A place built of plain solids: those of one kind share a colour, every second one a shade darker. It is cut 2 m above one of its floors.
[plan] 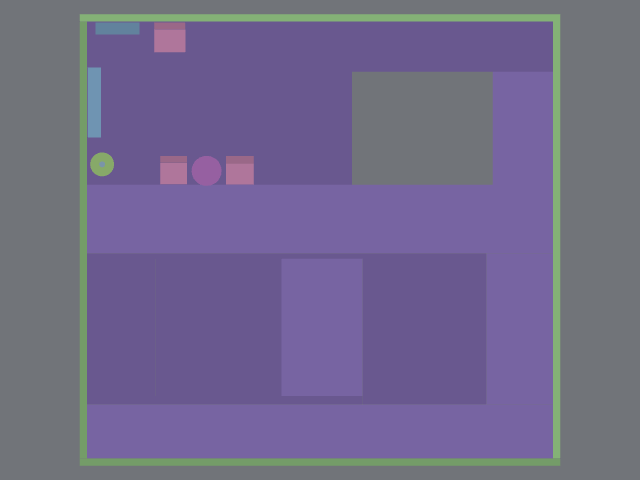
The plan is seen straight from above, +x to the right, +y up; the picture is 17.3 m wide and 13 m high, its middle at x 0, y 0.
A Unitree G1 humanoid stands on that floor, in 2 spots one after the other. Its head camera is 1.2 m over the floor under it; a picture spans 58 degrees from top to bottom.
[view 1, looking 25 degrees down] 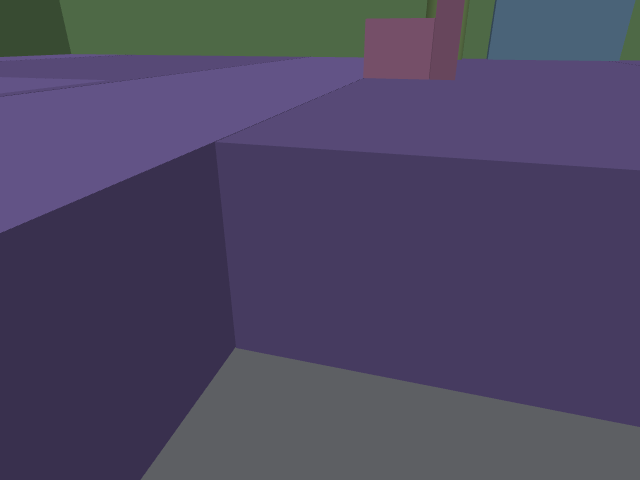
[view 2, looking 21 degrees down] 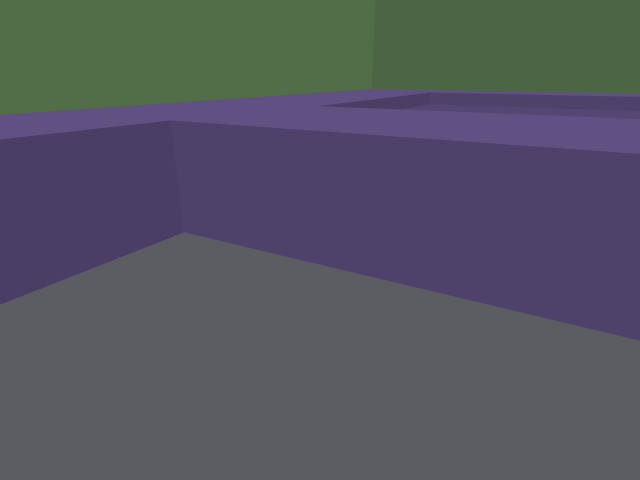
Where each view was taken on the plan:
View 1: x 2.19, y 2.25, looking -164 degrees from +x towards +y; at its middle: floor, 1.52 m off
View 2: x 2.07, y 3.80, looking -60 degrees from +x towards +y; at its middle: floor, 2.85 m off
